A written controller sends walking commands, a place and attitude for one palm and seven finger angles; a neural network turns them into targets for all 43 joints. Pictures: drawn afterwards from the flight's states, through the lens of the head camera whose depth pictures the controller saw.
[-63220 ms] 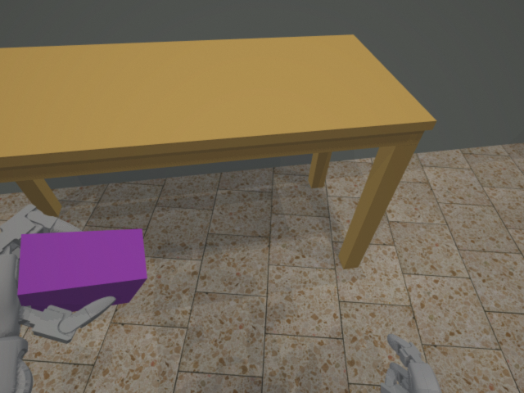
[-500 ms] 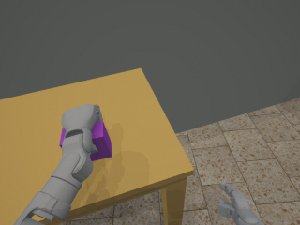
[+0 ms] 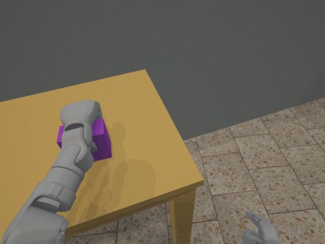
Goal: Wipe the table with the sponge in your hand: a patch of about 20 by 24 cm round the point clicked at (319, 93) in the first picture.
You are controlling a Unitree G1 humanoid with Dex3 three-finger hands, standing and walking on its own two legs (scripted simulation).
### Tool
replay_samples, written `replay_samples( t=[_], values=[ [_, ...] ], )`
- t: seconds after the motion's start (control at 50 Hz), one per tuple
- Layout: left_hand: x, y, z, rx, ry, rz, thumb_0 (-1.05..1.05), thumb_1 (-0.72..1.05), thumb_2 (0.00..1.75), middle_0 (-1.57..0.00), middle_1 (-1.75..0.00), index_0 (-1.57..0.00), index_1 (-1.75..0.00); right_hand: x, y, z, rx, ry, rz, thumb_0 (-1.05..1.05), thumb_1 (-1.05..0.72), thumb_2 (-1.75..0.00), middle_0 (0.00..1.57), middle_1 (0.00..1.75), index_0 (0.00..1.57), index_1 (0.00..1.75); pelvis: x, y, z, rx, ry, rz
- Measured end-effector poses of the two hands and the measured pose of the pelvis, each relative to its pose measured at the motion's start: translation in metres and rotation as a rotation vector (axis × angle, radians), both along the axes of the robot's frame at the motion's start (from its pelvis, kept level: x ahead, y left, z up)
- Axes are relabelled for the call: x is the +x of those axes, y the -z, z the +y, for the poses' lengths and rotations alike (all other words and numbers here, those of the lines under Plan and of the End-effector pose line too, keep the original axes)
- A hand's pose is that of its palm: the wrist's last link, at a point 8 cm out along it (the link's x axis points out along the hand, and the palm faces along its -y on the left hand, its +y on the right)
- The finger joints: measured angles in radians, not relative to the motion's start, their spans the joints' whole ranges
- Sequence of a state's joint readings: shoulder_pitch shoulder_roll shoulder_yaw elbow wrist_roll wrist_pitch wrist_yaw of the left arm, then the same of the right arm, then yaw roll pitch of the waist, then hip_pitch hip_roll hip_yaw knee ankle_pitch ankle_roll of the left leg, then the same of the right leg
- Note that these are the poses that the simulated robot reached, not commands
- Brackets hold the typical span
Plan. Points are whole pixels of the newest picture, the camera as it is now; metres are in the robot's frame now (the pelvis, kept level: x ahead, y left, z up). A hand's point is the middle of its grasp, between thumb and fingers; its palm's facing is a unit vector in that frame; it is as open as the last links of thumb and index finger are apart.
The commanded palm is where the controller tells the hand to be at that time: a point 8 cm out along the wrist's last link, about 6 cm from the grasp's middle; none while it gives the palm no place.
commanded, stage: wipe forward along the middle lane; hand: left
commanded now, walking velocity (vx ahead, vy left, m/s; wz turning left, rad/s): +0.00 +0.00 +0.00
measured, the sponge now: (89, 146) +0.36 +0.25 +0.04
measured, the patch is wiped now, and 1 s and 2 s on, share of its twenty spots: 1.00 1.00 1.00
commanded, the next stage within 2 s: slide back across to the first lane in 0.64 s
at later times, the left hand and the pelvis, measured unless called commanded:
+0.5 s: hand (84, 117) +0.42 +0.26 +0.10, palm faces -0.06 -0.03 -1.00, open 10.0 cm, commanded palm +0.41 +0.27 +0.14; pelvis +0.01 +0.01 +0.00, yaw +0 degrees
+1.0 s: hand (75, 108) +0.45 +0.30 +0.11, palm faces -0.05 -0.02 -1.00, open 10.0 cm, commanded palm +0.42 +0.30 +0.16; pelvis +0.02 +0.03 +0.00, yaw -1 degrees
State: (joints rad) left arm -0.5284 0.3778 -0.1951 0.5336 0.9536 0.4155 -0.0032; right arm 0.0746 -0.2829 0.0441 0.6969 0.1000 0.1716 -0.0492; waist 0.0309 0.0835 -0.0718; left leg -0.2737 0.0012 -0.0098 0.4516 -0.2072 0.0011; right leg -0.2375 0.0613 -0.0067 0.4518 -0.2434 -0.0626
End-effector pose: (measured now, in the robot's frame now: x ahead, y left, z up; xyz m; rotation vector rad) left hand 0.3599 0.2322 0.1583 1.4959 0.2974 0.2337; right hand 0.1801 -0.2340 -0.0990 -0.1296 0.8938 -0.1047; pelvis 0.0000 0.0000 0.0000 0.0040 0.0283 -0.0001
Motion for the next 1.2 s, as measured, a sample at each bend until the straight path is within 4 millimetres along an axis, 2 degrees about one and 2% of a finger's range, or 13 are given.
replay_samples(
  t=[0.26,0.4,0.7,0.9,1.06,1.2],
  values=[
    [0.027,-0.002,0.017,0.025,0.003,0.032,0.0,-0.61,1.04,-0.82,-1.41,-0.84,-1.42,-0.04,0.015,-0.018,-0.029,0.071,0.107,0.01,-0.91,-0.9,0.2,0.3,0.2,0.3,0.003,0.0,0.002,-0.006,0.007,0.035],
    [0.036,0.0,0.023,0.022,0.02,0.034,-0.01,-0.61,1.05,-0.82,-1.41,-0.84,-1.43,-0.051,0.017,-0.021,-0.045,0.092,0.148,0.01,-0.91,-0.9,0.2,0.3,0.2,0.3,0.006,0.0,0.006,-0.009,0.007,0.051],
    [0.061,-0.003,0.037,0.038,0.008,0.035,-0.01,-0.61,1.05,-0.82,-1.41,-0.84,-1.43,-0.047,0.016,-0.002,-0.046,0.085,0.155,0.01,-0.91,-0.9,0.2,0.3,0.2,0.3,0.006,0.001,0.018,-0.015,0.001,0.087],
    [0.077,-0.003,0.052,0.022,0.005,0.04,-0.01,-0.61,1.05,-0.82,-1.42,-0.83,-1.44,-0.062,0.019,0.002,-0.055,0.116,0.206,0.01,-0.91,-0.9,0.2,0.3,0.21,0.3,0.013,0.001,0.027,-0.019,0.013,0.106],
    [0.07,-0.005,0.07,0.04,-0.006,0.01,0.0,-0.59,1.03,-0.81,-1.42,-0.82,-1.44,-0.062,0.019,0.005,-0.05,0.127,0.223,0.01,-0.91,-0.9,0.2,0.3,0.2,0.3,0.023,0.0,0.034,-0.022,0.016,0.088],
    [0.053,-0.005,0.085,0.03,-0.035,0.005,0.0,-0.57,1.03,-0.8,-1.42,-0.81,-1.44,-0.034,0.013,0.013,-0.044,0.083,0.175,0.01,-0.91,-0.9,0.2,0.3,0.2,0.3,0.027,-0.001,0.038,-0.024,-0.001,0.066]
  ],
)
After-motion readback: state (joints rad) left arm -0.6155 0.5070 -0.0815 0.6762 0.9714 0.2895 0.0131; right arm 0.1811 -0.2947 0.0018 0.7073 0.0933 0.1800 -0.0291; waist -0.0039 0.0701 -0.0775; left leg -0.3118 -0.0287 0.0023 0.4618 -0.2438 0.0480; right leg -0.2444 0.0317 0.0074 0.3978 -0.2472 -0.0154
